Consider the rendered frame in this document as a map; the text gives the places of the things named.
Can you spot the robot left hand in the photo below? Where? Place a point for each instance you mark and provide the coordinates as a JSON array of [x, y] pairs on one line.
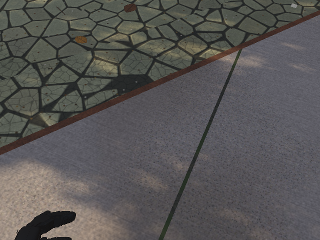
[[43, 223]]

